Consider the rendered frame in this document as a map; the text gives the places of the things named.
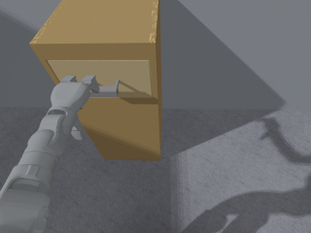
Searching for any left robot forearm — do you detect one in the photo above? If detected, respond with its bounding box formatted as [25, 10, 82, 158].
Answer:
[0, 106, 77, 201]

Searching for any left robot upper arm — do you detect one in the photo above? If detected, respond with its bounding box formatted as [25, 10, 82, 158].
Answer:
[0, 188, 52, 233]

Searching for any cabinet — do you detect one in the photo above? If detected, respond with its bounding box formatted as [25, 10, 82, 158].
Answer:
[29, 0, 162, 161]

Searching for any robot left hand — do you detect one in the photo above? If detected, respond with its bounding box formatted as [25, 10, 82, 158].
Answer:
[51, 75, 100, 141]

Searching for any handle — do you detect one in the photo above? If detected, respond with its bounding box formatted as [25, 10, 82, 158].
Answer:
[89, 80, 120, 97]

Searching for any drawer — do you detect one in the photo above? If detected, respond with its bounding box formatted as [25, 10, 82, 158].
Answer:
[48, 59, 153, 97]

